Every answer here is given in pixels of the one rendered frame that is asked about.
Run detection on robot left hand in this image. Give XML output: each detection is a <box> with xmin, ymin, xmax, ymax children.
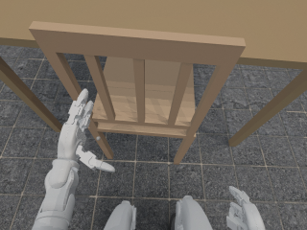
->
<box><xmin>57</xmin><ymin>88</ymin><xmax>115</xmax><ymax>173</ymax></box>

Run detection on right robot shin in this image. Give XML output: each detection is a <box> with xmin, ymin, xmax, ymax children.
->
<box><xmin>175</xmin><ymin>195</ymin><xmax>193</xmax><ymax>230</ymax></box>

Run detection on robot right thigh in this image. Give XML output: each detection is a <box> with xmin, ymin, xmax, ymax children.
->
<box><xmin>176</xmin><ymin>199</ymin><xmax>213</xmax><ymax>230</ymax></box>

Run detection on chair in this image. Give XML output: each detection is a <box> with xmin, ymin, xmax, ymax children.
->
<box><xmin>29</xmin><ymin>21</ymin><xmax>246</xmax><ymax>165</ymax></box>

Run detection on robot right hand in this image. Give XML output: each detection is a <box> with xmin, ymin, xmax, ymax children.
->
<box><xmin>226</xmin><ymin>186</ymin><xmax>266</xmax><ymax>230</ymax></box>

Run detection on table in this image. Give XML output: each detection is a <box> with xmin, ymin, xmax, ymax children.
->
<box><xmin>0</xmin><ymin>0</ymin><xmax>307</xmax><ymax>147</ymax></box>

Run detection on left robot forearm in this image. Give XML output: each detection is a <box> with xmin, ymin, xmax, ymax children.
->
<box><xmin>32</xmin><ymin>158</ymin><xmax>80</xmax><ymax>230</ymax></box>

